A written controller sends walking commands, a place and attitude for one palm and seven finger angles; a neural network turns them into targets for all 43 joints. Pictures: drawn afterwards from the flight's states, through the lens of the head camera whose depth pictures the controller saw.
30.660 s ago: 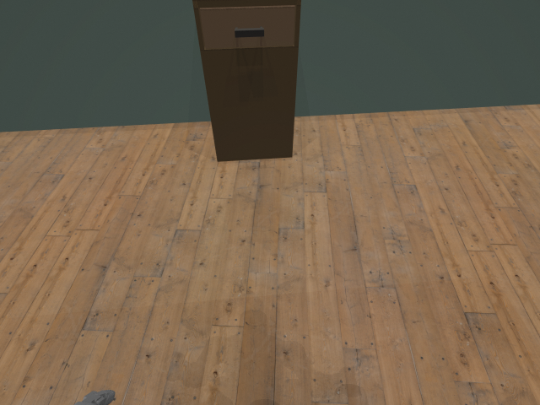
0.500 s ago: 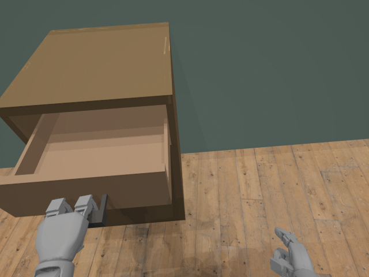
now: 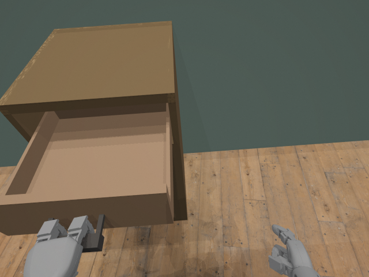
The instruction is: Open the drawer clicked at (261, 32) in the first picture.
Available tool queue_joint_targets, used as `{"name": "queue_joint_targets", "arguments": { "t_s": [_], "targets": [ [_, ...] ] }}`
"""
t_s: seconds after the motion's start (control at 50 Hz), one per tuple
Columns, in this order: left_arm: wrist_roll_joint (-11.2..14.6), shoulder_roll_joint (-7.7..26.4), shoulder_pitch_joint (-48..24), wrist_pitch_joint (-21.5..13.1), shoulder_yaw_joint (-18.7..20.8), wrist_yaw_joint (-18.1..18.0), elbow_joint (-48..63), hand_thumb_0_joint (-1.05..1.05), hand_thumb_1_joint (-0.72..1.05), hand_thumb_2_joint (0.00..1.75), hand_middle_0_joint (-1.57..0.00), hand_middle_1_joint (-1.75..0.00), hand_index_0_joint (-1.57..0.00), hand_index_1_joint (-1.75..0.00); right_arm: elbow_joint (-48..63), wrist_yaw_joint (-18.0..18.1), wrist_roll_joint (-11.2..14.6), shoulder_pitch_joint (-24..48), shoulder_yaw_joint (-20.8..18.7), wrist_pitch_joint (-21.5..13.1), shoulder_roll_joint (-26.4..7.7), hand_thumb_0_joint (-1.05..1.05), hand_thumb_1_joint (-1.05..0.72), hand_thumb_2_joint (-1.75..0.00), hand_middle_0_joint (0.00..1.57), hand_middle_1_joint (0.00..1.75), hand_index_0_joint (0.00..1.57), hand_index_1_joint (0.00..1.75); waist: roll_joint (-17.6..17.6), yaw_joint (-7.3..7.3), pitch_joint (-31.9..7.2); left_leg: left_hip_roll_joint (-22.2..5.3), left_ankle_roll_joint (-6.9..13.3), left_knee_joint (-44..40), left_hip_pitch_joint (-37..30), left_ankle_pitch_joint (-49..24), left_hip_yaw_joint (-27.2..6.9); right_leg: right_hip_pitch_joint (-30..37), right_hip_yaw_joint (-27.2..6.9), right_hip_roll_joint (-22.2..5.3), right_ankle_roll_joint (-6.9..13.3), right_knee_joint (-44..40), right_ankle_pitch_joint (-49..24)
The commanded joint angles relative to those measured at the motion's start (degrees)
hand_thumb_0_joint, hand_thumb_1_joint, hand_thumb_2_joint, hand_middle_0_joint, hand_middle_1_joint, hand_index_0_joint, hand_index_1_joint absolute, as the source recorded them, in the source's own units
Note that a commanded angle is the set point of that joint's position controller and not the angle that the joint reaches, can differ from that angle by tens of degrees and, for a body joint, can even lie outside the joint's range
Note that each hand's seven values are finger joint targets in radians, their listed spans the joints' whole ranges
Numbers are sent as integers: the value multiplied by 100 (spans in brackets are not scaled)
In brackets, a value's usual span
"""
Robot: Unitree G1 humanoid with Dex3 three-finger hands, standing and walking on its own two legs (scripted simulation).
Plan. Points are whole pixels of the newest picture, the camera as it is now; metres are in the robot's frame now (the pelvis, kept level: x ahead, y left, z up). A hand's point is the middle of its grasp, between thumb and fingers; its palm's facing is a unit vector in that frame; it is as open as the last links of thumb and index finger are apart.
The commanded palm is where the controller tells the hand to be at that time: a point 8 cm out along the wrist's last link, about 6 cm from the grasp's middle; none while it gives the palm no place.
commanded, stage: pull the drawer open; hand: left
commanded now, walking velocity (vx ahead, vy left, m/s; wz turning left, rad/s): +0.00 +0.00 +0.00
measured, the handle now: (73, 232) +0.19 +0.26 +0.01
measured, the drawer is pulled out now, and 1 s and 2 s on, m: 0.26 0.28 0.25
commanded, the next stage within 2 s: open the thumb to release the handle in 0.14 s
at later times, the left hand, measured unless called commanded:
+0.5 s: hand (65, 275) +0.12 +0.25 +0.00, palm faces +0.02 -0.06 -1.00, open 7.4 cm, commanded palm +0.10 +0.25 +0.05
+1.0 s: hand (68, 272) +0.13 +0.25 -0.01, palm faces +0.00 -0.07 -1.00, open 13.5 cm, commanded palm +0.11 +0.25 +0.04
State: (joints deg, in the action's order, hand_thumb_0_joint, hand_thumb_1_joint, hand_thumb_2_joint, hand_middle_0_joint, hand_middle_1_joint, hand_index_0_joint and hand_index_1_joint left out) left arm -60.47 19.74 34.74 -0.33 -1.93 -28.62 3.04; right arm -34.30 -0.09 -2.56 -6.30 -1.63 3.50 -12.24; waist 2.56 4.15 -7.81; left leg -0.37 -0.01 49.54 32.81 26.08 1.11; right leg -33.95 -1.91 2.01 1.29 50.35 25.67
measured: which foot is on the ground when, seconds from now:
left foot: down 0.00-1.00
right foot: down 0.00-1.00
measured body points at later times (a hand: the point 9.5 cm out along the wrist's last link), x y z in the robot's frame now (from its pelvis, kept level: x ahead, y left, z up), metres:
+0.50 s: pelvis -0.01 +0.00 -0.01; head +0.02 -0.04 +0.43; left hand +0.12 +0.25 +0.05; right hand +0.20 -0.22 -0.11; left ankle -0.01 +0.12 -0.70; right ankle -0.01 -0.11 -0.70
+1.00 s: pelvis -0.01 -0.01 -0.01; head +0.02 -0.03 +0.44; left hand +0.12 +0.25 +0.05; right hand +0.20 -0.22 -0.11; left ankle -0.01 +0.12 -0.70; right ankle -0.01 -0.11 -0.70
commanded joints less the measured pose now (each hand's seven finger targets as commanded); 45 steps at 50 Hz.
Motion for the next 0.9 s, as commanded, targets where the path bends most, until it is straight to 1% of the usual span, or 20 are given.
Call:
{"name": "queue_joint_targets", "arguments": {
  "t_s": [0.0,0.08,0.14,0.2,0.22,0.24,0.26,0.34,0.36,0.38,0.4,0.44,0.46,0.48,0.62,0.7,0.76,0.8,0.82,0.88],
  "targets": [
    [122,718,837,40,709,-281,1304,0,90,90,-40,-135,-40,-135,1056,-47,9,691,-187,-296,-570,0,-90,-90,20,30,20,30,-37,211,-718,195,126,-528,-687,-1834,-87,389,9,60,200,-712,-2039],
    [133,753,996,-26,719,-268,1397,0,90,90,-40,-135,-40,-135,1134,-101,-26,703,-162,-285,-587,0,-90,-90,20,30,20,30,-269,178,-539,198,130,-458,-601,-1681,-119,176,-70,65,205,-728,-1872],
    [129,771,1358,-115,755,-302,1630,0,90,90,-40,-135,-40,-135,1229,-172,-46,641,-169,-296,-571,0,-90,-90,20,30,20,30,-141,238,-727,211,126,-358,-686,-1803,-122,119,-163,63,231,-655,-1888],
    [161,722,1817,-196,748,-324,1657,0,90,90,-40,-135,-40,-135,1265,-219,-42,594,-175,-297,-564,0,-90,-90,20,30,20,30,-151,236,-644,202,136,-263,-576,-1906,-129,109,-131,55,226,-578,-2074],
    [27,1020,351,-186,915,-378,1618,0,90,90,-40,-135,-40,-135,1102,-155,-75,561,-166,-217,-657,0,-90,-90,20,30,20,30,-380,-123,-440,207,117,-203,-413,-1574,-194,-258,-129,47,197,-566,-1821],
    [-17,1071,166,-245,1101,-458,1768,0,83,87,-40,-134,-40,-134,1153,-117,-147,608,-203,-232,-646,0,-90,-90,20,30,20,30,-211,37,-525,249,125,-182,-461,-1373,-180,-328,-205,39,205,-603,-1563],
    [-87,891,560,-232,986,-506,1375,0,76,84,-39,-134,-39,-134,1136,-98,-114,540,-204,-276,-588,0,-90,-90,20,30,20,30,-182,22,-325,240,141,-166,-416,-1252,-176,-392,-88,53,214,-597,-1396],
    [-47,841,208,-226,866,-561,1617,0,48,72,-37,-130,-37,-130,1154,-113,-136,477,-224,-295,-608,0,-90,-90,20,30,20,30,-109,10,-839,256,105,-76,-651,-1217,-183,-593,-132,31,239,-542,-1067],
    [-9,791,407,-174,865,-551,1486,0,41,69,-36,-130,-36,-130,1174,-70,-72,483,-255,-297,-595,0,-90,-90,20,30,20,30,-120,34,-677,244,127,-120,-508,-1126,-160,-445,-10,39,216,-567,-1093],
    [7,856,128,-142,850,-531,1553,0,34,66,-36,-129,-36,-129,1147,-60,-92,540,-227,-278,-620,0,-90,-90,20,30,20,30,-200,6,-798,265,119,-97,-529,-1103,-175,-507,-107,36,212,-589,-1035],
    [14,740,95,-86,717,-501,1506,0,27,63,-35,-128,-35,-128,1157,-28,-63,528,-235,-286,-608,0,-90,-90,20,30,20,30,-143,-36,-644,254,144,-135,-455,-998,-154,-433,-24,20,190,-634,-1016],
    [82,824,-56,41,721,-412,1444,0,13,57,-35,-127,-35,-127,1143,1,-60,567,-177,-289,-615,0,-90,-90,20,30,20,30,-285,-21,-768,264,142,-201,-446,-914,-151,-346,-72,-13,170,-710,-875],
    [79,782,53,89,708,-357,1277,0,6,54,-34,-126,-34,-126,1126,66,1,583,-200,-286,-594,0,-90,-90,20,30,20,30,-332,0,-571,236,177,-270,-335,-857,-125,-179,36,5,154,-755,-983],
    [84,903,-115,112,763,-307,1285,0,-1,51,-33,-125,-33,-125,1117,82,-30,623,-154,-286,-611,0,-90,-90,20,30,20,30,-499,6,-633,267,171,-269,-323,-844,-130,-156,-90,-13,137,-819,-975],
    [132,1053,105,72,902,-65,1087,0,-50,30,-30,-120,-30,-120,1066,181,34,622,-99,-333,-581,0,-90,-90,20,30,20,30,-372,92,-467,276,186,-443,-318,-919,-93,251,-165,-37,138,-1016,-1258],
    [106,835,84,-88,679,-41,1147,0,-50,30,-30,-120,-30,-120,1047,118,6,576,-133,-372,-565,0,-90,-90,20,30,20,30,-110,78,-393,244,182,-478,-457,-921,-84,73,-43,-27,152,-990,-1068],
    [130,880,214,-169,774,-76,1133,0,-50,30,-30,-120,-30,-120,1074,100,5,561,-165,-381,-572,0,-90,-90,20,30,20,30,-241,86,-347,254,185,-447,-395,-870,-93,49,-58,-14,154,-1016,-994],
    [70,817,-19,-200,697,-120,1150,0,-50,30,-30,-120,-30,-120,1067,82,-22,561,-166,-379,-587,0,-90,-90,20,30,20,30,-237,34,-347,255,180,-426,-389,-856,-107,-66,-22,-12,153,-973,-941],
    [61,683,-297,-180,531,-134,1022,0,-50,30,-30,-120,-30,-120,1047,78,-36,525,-159,-383,-605,0,-90,-90,20,30,20,30,-381,-95,-315,248,178,-401,-321,-790,-139,-184,36,-16,136,-951,-836],
    [-26,876,-326,-236,758,-255,1054,0,-50,30,-30,-120,-30,-120,1040,85,-63,517,-199,-412,-616,0,-90,-90,20,30,20,30,-295,18,-593,259,175,-310,-385,-852,-117,-226,-24,-9,159,-871,-897]
  ]
}}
